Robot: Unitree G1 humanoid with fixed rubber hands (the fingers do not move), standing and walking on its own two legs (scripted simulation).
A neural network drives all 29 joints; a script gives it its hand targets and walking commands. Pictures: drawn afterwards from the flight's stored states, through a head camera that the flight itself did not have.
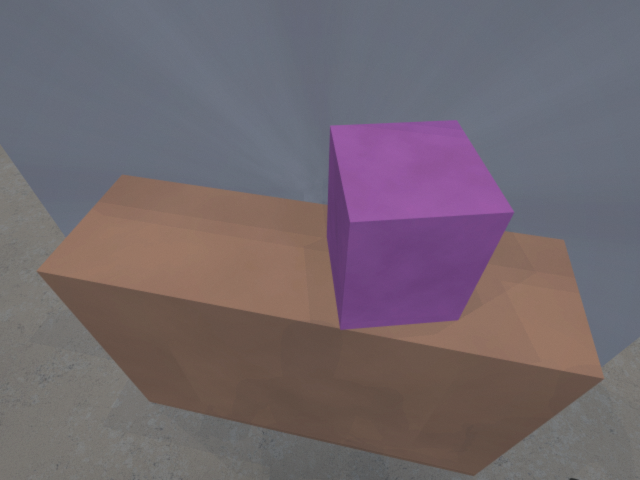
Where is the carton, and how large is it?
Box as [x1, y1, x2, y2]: [327, 120, 513, 329]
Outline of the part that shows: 456,120 330,126 327,241 340,329 458,319 507,225 513,211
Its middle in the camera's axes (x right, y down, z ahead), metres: +0.12 -0.02 +0.62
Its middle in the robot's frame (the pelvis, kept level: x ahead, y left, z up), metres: +0.50 -0.08 +0.03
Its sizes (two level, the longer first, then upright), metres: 0.210 0.200 0.250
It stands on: a pedestal, 0.66 m high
